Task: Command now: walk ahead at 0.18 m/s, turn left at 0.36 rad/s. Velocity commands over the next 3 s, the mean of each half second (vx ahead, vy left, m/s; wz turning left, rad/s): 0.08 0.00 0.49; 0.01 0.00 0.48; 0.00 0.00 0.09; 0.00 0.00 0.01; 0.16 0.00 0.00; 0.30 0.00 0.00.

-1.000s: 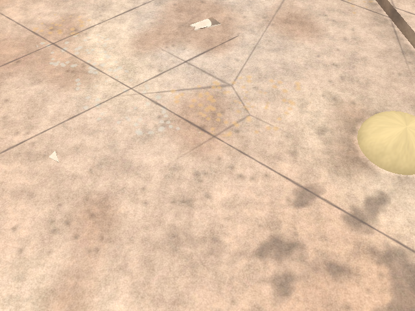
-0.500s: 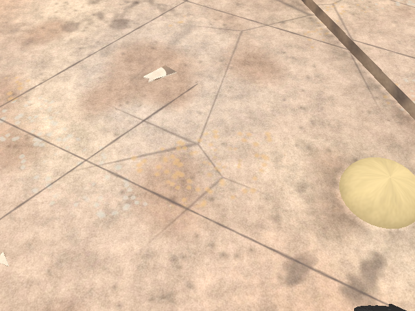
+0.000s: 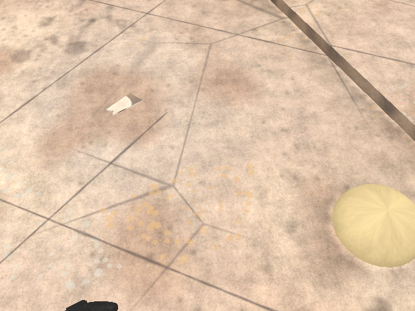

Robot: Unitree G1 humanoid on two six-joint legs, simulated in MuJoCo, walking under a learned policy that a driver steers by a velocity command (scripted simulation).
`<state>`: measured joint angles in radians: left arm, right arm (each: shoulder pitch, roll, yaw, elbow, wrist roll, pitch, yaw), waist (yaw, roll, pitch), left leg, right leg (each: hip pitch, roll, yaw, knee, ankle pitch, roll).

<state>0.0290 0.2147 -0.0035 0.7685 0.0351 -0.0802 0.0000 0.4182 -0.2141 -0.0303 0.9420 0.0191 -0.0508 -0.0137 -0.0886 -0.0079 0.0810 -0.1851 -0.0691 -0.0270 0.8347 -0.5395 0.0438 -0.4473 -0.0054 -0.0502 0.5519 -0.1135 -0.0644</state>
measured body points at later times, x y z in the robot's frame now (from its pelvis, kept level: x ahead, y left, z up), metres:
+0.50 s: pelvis +0.03 +0.03 +0.01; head +0.04 +0.06 +0.46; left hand +0.05 +0.31 -0.13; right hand +0.22 -0.20 -0.09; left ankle +0.02 +0.11 -0.73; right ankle +0.09 -0.09 -0.68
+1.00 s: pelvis +0.04 +0.00 +0.02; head +0.07 -0.01 +0.46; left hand +0.00 +0.29 -0.08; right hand +0.27 -0.18 -0.12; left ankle -0.03 +0.10 -0.68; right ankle +0.09 -0.08 -0.73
